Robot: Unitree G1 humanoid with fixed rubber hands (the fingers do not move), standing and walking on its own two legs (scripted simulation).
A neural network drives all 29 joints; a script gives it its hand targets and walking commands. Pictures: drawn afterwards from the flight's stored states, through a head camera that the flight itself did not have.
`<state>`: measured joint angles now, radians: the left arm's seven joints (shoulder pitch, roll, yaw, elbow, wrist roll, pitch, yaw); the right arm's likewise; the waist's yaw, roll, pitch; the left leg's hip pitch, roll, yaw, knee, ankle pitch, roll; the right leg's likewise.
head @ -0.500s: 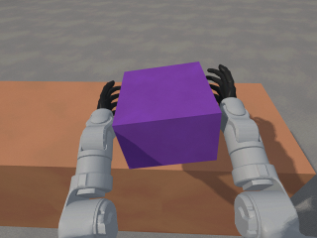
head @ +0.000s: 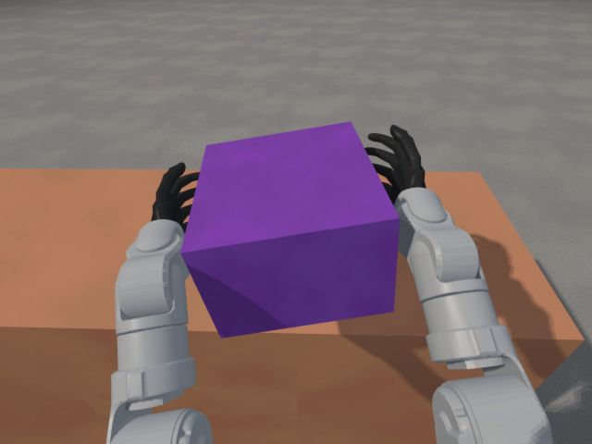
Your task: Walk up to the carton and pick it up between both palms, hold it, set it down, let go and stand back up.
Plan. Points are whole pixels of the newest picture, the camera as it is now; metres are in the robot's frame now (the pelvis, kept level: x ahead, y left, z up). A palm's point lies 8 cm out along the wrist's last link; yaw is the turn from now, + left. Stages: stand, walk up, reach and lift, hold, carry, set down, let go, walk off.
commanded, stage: hold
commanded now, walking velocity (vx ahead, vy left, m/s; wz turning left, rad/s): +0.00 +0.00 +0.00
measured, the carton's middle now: (291, 220) +0.36 +0.01 +0.18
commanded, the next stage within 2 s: none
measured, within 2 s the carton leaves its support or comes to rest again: neither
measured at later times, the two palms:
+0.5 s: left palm (191, 222) +0.36 +0.14 +0.17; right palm (422, 208) +0.37 -0.16 +0.18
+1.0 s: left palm (178, 230) +0.36 +0.16 +0.16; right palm (401, 188) +0.39 -0.13 +0.20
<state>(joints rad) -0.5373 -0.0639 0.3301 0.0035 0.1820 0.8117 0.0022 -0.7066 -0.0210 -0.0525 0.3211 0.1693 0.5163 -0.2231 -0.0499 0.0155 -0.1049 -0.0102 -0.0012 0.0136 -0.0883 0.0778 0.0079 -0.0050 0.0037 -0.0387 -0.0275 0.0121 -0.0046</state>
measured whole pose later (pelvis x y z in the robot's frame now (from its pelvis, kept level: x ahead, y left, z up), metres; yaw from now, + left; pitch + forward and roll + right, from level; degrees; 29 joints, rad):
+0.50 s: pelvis -0.04 +0.00 +0.00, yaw -2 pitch +4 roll +0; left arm -0.79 -0.07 0.43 0.39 0.26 0.59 -0.01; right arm -0.83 -0.02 -0.22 0.55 0.00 0.35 -0.14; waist -0.01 0.03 -0.08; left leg -0.16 0.00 0.05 -0.03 0.11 0.02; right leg -0.18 0.01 -0.01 0.08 0.04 -0.01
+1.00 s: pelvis +0.01 +0.00 +0.00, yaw +0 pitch +4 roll +0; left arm -0.51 -0.03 0.24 0.15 0.09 0.68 0.12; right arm -0.69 -0.07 -0.02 0.36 0.19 0.46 -0.21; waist -0.04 0.00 -0.17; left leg -0.09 -0.01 0.01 -0.04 0.05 0.01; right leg -0.11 0.00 -0.04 0.07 -0.04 0.00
